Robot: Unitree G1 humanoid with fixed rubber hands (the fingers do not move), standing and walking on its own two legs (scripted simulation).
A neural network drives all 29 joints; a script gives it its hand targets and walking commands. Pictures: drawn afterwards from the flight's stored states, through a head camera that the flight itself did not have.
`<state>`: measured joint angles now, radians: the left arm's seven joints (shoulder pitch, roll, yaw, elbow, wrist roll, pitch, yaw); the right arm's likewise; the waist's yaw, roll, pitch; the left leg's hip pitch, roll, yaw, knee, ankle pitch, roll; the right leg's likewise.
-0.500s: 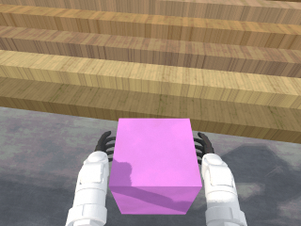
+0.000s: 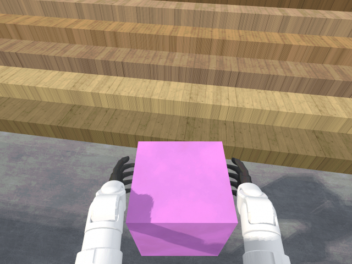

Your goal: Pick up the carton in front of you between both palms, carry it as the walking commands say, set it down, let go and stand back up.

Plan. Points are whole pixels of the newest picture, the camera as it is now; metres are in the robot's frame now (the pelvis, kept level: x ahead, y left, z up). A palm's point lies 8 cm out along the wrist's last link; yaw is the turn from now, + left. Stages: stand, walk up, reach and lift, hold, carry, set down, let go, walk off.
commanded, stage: hold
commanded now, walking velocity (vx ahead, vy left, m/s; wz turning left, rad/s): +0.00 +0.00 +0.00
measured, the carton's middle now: (179, 201) +0.29 +0.00 -0.03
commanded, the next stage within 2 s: carry in 1.00 s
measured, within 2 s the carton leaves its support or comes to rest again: neither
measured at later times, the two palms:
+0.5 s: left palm (116, 186) +0.28 +0.15 +0.05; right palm (245, 188) +0.28 -0.15 +0.05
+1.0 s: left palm (116, 185) +0.28 +0.15 +0.05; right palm (245, 187) +0.28 -0.15 +0.05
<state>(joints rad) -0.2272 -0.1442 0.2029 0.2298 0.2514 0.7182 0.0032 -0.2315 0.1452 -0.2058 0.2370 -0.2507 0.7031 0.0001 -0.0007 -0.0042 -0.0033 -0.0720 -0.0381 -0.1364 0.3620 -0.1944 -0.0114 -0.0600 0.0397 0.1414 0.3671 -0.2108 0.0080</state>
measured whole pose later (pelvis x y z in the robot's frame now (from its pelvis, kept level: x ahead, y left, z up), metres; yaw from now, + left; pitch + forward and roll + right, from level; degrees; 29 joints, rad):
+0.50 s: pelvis -0.01 +0.00 +0.00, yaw +0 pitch -7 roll +0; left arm -0.29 -0.16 0.25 0.25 0.28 0.76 -0.01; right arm -0.30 0.16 -0.26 0.25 -0.28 0.74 0.02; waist 0.00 -0.01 0.02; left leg -0.06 -0.04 -0.13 0.38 -0.19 -0.01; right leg -0.05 0.04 0.14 0.39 -0.21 0.01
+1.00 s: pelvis +0.00 +0.00 +0.00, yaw +0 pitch -6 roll +0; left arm -0.25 -0.15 0.21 0.21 0.27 0.77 -0.01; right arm -0.26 0.15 -0.22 0.22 -0.27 0.76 0.01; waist 0.00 0.00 0.00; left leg -0.06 -0.04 -0.13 0.36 -0.19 -0.01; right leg -0.05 0.04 0.13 0.37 -0.21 0.01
